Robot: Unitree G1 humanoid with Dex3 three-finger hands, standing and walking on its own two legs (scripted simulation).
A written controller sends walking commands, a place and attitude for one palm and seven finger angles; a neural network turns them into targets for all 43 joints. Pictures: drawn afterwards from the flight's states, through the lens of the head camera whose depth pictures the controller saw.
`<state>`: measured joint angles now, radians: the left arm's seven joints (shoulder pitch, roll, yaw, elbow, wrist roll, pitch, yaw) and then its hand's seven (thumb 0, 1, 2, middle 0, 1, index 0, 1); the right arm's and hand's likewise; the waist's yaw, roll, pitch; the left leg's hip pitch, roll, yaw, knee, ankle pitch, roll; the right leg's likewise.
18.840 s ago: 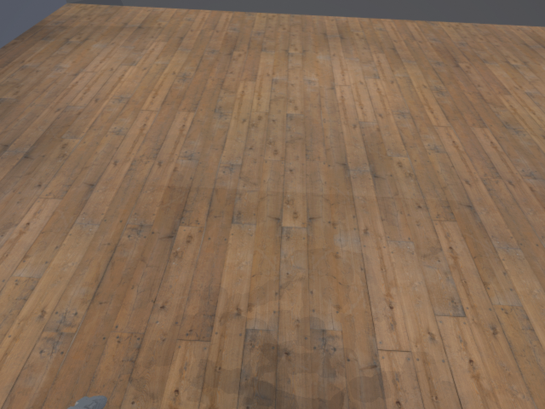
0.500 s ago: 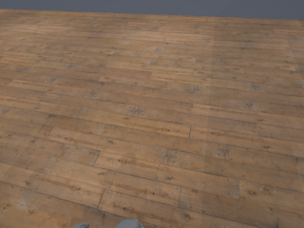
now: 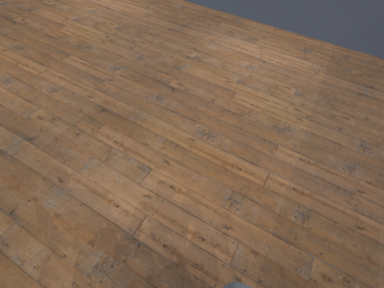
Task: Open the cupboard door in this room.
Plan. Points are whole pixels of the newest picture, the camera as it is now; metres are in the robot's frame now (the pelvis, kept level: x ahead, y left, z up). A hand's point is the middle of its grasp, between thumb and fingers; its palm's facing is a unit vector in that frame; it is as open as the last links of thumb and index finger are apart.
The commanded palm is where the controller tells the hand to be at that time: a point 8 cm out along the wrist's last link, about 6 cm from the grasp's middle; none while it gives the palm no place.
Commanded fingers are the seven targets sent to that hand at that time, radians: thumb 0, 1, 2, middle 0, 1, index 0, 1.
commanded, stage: turn or walk to find it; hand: left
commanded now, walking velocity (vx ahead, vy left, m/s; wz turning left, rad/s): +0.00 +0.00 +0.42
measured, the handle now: out of the picture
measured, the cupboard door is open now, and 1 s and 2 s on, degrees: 0 0 0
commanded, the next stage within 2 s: none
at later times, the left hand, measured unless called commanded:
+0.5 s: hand out of the picture -0.01 +0.14 -0.15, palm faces +0.25 -0.93 -0.26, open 7.4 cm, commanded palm none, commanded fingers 0.00 0.90 0.90 -0.20 -0.30 -0.20 -0.30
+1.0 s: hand out of the picture -0.09 +0.20 -0.16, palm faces +0.46 -0.85 -0.24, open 7.4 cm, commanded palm none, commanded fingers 0.00 0.90 0.90 -0.20 -0.30 -0.20 -0.30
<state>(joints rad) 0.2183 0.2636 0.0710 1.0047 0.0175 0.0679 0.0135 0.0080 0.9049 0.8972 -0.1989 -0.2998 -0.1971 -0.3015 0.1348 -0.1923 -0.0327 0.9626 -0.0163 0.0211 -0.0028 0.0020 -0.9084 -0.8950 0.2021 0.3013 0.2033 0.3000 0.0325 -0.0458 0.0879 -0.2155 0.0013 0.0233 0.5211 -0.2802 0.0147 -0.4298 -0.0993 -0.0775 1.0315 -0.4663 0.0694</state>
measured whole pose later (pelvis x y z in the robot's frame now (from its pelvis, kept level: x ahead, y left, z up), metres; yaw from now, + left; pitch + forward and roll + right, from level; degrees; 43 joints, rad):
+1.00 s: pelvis -0.06 -0.02 +0.01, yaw +25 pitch +0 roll -1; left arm 0.17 0.25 0.06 0.98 0.02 0.06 0.01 0.01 0.91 0.90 -0.20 -0.30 -0.20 -0.30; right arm 0.17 -0.17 -0.03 0.97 -0.02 0.02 0.00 0.00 -0.91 -0.89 0.20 0.30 0.21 0.30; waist 0.01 -0.02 0.07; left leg -0.20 -0.02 -0.02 0.45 -0.24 0.03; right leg -0.42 -0.08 -0.04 0.95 -0.43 0.09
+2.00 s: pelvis -0.08 -0.06 +0.00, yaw +50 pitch -1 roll +0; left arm 0.15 0.22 0.05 0.95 0.01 0.05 0.01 0.01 0.90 0.90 -0.20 -0.30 -0.20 -0.30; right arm 0.17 -0.19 -0.04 0.96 -0.02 0.03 0.00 0.00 -0.90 -0.89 0.21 0.30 0.21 0.30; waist 0.00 0.00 0.07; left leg -0.24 -0.03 -0.05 0.48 -0.24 0.01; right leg -0.36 -0.07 -0.04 0.80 -0.44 0.08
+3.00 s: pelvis -0.08 -0.10 +0.00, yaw +75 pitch +0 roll +1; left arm 0.13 0.21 0.05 0.93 0.01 0.04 0.01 0.01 0.90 0.90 -0.20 -0.30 -0.20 -0.30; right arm 0.20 -0.19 -0.05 0.97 -0.02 0.04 0.00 0.00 -0.90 -0.89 0.21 0.30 0.21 0.30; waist -0.02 0.01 0.07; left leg -0.26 -0.04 -0.08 0.52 -0.25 0.00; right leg -0.30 -0.05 -0.05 0.64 -0.36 0.07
